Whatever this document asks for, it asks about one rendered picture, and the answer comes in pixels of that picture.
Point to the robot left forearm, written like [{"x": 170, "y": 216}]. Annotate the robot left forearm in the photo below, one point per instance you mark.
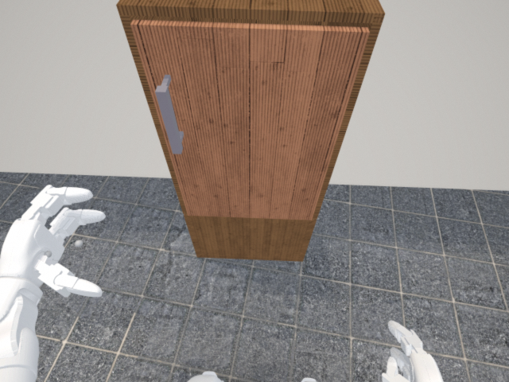
[{"x": 19, "y": 346}]

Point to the left robot hand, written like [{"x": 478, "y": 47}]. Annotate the left robot hand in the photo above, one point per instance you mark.
[{"x": 28, "y": 239}]

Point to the right robot hand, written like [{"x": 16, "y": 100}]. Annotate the right robot hand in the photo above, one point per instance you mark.
[{"x": 420, "y": 367}]

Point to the handle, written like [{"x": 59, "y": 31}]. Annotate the handle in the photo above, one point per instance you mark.
[{"x": 165, "y": 103}]

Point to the cupboard door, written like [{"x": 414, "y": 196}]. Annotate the cupboard door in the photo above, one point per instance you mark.
[{"x": 260, "y": 105}]

